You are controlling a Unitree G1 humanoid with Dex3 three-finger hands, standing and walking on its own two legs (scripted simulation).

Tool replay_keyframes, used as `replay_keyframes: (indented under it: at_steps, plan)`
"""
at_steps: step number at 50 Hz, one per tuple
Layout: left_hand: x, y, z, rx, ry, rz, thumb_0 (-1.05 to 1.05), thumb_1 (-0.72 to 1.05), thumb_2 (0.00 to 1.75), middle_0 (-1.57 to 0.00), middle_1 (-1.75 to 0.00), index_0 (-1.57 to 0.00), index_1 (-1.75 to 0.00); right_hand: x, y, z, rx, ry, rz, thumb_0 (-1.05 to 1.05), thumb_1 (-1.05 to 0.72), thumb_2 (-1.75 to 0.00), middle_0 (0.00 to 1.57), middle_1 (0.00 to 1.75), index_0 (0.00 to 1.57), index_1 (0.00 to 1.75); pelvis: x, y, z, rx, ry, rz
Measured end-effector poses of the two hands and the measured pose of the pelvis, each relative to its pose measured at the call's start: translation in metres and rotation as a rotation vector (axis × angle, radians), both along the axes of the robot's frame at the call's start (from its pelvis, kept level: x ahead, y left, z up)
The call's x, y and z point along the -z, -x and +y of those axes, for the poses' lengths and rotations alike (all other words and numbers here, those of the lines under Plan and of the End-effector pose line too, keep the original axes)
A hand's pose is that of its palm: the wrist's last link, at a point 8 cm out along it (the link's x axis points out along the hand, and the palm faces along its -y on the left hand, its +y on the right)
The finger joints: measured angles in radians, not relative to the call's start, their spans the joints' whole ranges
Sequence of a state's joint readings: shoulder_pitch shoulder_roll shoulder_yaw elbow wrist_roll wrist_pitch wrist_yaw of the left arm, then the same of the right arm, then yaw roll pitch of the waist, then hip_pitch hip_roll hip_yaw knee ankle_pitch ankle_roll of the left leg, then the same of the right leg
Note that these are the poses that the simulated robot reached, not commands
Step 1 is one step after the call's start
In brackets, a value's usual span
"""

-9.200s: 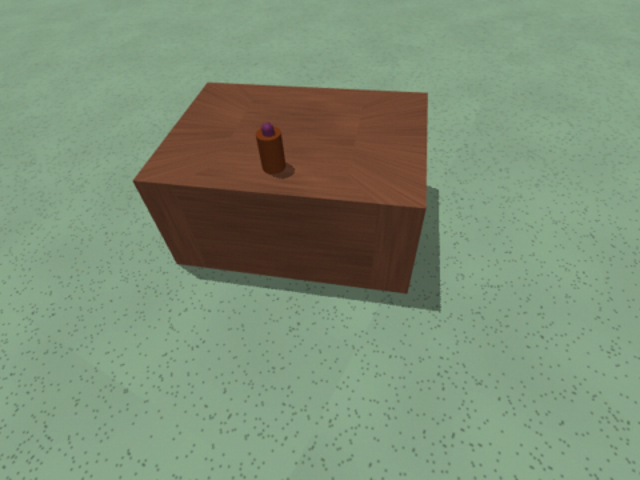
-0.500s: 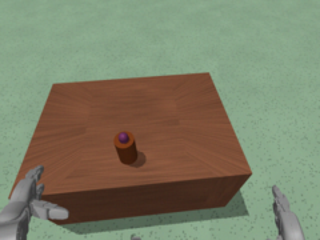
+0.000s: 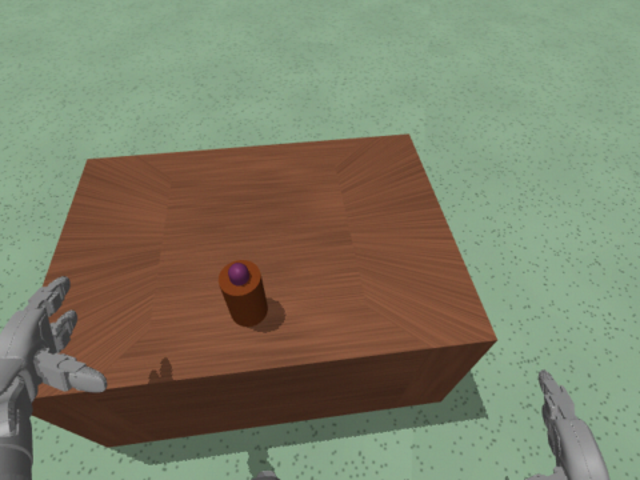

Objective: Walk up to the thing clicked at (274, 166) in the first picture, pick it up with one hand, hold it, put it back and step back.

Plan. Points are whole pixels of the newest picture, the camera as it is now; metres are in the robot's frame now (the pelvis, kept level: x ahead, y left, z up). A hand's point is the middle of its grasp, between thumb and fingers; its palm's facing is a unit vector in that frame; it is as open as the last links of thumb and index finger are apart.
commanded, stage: go down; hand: left
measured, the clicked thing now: (243, 290) +0.49 +0.16 -0.19
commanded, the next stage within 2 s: none
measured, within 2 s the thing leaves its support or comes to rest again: neither
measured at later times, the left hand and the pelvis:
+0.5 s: hand (71, 272) +0.38 +0.33 +0.05, palm faces +0.13 -0.99 -0.08, open 17.6 cm; pelvis -0.01 +0.00 -0.01, yaw -1 degrees
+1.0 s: hand (66, 254) +0.40 +0.34 +0.06, palm faces +0.12 -0.99 -0.05, open 17.3 cm; pelvis +0.00 +0.01 -0.01, yaw -1 degrees
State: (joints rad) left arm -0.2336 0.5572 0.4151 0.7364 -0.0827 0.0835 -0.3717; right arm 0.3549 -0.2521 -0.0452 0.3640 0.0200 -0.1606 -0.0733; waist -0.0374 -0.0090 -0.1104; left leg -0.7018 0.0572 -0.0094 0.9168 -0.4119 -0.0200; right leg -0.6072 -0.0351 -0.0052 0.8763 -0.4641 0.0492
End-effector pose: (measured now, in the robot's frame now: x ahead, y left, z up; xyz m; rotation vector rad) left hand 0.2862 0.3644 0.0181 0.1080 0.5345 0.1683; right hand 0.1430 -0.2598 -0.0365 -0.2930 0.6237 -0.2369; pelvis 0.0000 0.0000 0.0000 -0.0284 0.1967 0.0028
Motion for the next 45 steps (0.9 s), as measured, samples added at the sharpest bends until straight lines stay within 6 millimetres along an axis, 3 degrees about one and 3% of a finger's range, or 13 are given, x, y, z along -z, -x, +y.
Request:
replay_keyframes:
  at_steps: [11,21,45]
  plan:
    - [-0.035,-0.033,0.01,0.026,0.004,-0.139,-0.01,-0.6,0.08,-0.05,-0.05,-0.06,-0.06,0.001,0.009,-0.001,-0.013,0.002,0.012,-0.01,0.51,-0.05,0.06,0.05,0.06,0.05,0.0,0.011,-0.004,-0.008,0.002,0.002]
    - [-0.038,-0.059,0.012,0.035,0.035,-0.199,-0.01,-0.6,0.06,-0.06,-0.06,-0.07,-0.06,0.004,0.024,0.0,-0.003,0.008,0.043,-0.01,0.52,-0.05,0.06,0.05,0.06,0.05,0.004,0.016,-0.001,0.007,0.005,0.034]
    - [-0.046,-0.084,0.026,0.044,0.047,-0.276,-0.01,-0.51,0.09,-0.06,-0.05,-0.05,-0.06,0.004,0.007,0.011,-0.009,0.015,0.043,-0.01,0.52,-0.05,0.06,0.05,0.06,0.05,0.008,0.003,0.008,0.012,0.025,0.074]
